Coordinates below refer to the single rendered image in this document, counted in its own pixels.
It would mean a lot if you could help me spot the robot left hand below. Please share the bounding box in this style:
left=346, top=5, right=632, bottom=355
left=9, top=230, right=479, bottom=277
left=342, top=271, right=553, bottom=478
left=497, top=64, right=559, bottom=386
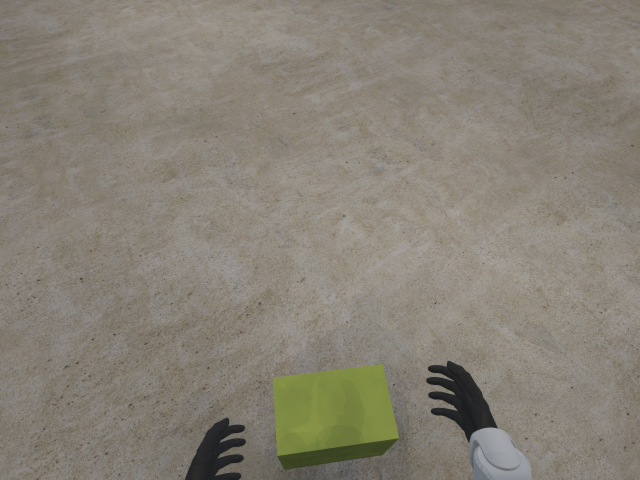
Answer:
left=185, top=418, right=246, bottom=480

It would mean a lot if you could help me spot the right robot forearm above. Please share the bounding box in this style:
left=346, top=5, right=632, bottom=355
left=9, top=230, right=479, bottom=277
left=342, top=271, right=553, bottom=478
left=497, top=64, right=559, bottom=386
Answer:
left=469, top=428, right=532, bottom=480

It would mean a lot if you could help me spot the robot right hand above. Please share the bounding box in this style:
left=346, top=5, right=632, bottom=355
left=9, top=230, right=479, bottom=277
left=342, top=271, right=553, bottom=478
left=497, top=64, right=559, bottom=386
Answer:
left=426, top=361, right=498, bottom=442

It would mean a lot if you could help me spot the carton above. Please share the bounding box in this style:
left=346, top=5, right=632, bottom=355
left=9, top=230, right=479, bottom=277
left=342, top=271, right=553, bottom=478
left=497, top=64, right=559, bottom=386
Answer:
left=273, top=364, right=399, bottom=470

